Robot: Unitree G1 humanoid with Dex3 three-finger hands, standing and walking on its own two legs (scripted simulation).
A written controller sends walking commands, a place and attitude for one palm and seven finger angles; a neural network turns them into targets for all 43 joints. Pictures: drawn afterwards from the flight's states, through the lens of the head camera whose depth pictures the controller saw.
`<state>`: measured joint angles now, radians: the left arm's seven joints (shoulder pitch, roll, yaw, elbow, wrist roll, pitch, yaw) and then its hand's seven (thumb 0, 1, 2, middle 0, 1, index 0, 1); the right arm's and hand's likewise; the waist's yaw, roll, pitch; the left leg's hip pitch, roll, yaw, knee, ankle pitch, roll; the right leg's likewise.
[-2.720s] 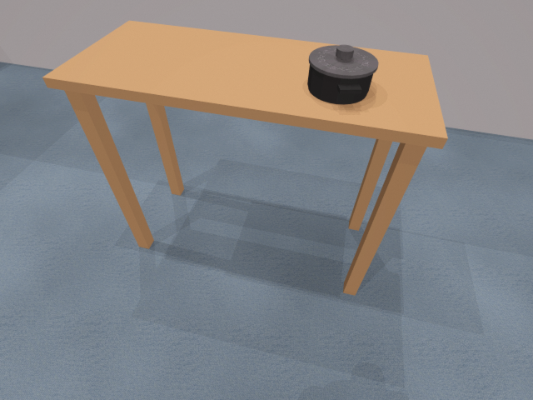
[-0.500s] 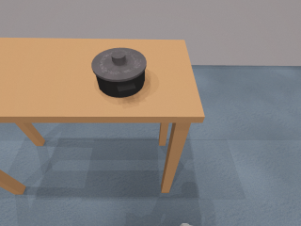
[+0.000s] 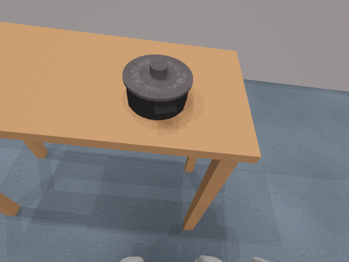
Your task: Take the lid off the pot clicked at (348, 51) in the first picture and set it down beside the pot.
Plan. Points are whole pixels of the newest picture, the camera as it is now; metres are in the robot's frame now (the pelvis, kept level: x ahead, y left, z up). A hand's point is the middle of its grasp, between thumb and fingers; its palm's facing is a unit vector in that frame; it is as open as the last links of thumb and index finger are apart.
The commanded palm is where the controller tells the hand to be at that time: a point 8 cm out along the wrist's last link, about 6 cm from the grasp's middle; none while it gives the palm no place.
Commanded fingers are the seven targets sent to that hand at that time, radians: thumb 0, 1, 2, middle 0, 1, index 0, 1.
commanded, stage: come to a stop and stand still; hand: left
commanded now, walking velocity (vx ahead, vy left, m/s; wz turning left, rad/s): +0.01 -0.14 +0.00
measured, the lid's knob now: (158, 68) +0.50 +0.09 +0.16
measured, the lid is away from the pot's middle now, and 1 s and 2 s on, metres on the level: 0.00 0.00 0.00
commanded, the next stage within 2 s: look again from close up in 0.72 s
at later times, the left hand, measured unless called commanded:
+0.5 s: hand out of the picture -0.05 +0.14 -0.17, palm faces +0.01 -0.99 -0.17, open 7.4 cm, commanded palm none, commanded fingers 0.00 0.90 0.90 -0.20 -0.30 -0.20 -0.30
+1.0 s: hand out of the picture -0.01 +0.14 -0.18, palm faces +0.01 -0.98 -0.19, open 7.4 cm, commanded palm none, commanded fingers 0.00 0.90 0.90 -0.20 -0.30 -0.20 -0.30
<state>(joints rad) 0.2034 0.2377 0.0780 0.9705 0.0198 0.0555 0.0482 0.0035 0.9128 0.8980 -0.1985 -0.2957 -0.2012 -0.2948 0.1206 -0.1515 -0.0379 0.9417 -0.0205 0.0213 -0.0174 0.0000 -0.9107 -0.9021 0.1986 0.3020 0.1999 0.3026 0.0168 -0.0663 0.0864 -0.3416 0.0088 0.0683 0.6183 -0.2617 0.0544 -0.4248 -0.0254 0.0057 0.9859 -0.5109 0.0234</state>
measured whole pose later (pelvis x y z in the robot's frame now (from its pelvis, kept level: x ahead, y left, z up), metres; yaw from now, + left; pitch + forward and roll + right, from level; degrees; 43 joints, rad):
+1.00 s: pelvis +0.00 -0.02 +0.00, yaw +0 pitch +0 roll -1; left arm 0.34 0.12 0.00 1.06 0.02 -0.02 0.05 0.00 0.91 0.90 -0.20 -0.30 -0.20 -0.29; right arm 0.31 -0.15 -0.02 1.06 -0.02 0.01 -0.01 0.02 -0.93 -0.90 0.20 0.30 0.20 0.30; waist -0.03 0.03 0.03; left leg -0.38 0.04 0.04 0.64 -0.27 0.01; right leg -0.13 0.01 -0.03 0.55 -0.43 0.00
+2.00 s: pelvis +0.01 -0.03 +0.01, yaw +1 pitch +2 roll +1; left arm 0.48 0.19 0.08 0.19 0.02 0.01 0.13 0.01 0.91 0.90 -0.36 -0.48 -0.37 -0.48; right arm 0.20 -0.19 -0.04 0.78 0.01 -0.14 0.02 0.01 -0.91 -0.90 0.20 0.30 0.20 0.30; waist -0.02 0.01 0.00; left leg -0.33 0.01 0.04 0.49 -0.19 0.00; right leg -0.10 -0.02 -0.05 0.45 -0.38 0.00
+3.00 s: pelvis -0.01 -0.03 +0.02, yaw +0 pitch -4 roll -1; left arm 0.67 0.35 0.27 -0.53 -0.04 -0.13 0.09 0.01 0.89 0.90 -1.30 -1.49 -1.30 -1.49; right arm 0.18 -0.23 -0.01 0.63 -0.02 -0.17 -0.03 0.01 -0.91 -0.90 0.20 0.30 0.20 0.30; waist 0.07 0.05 0.03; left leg -0.19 0.03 0.05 0.39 -0.13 0.00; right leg 0.06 0.01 -0.03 0.29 -0.28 -0.01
